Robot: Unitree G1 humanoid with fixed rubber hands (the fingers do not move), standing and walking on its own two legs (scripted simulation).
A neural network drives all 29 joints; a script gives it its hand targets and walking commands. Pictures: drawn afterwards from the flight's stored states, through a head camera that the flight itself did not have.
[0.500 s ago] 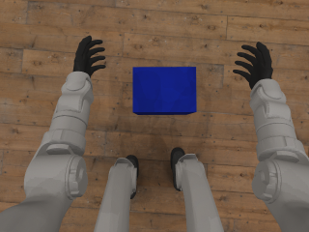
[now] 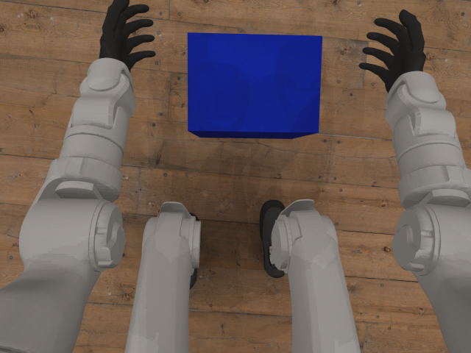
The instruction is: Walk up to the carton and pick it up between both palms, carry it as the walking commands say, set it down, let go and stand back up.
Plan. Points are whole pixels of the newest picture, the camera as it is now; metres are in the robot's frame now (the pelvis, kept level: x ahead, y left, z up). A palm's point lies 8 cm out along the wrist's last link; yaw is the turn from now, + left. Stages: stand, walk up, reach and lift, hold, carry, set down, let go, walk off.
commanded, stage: reach and lift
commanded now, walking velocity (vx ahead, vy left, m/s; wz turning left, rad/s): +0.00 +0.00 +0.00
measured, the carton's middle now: (249, 96) +0.51 -0.04 -0.36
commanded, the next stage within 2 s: none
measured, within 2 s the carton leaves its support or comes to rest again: neither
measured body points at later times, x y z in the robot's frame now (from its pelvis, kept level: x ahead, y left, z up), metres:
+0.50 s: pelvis -0.01 +0.01 -0.09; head +0.37 +0.00 +0.14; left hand +0.53 +0.16 -0.30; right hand +0.50 -0.25 -0.30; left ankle +0.09 +0.13 -0.44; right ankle +0.12 -0.11 -0.44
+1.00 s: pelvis -0.01 +0.01 -0.11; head +0.34 -0.02 +0.16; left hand +0.54 +0.14 -0.28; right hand +0.51 -0.23 -0.28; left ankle +0.09 +0.13 -0.44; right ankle +0.12 -0.11 -0.44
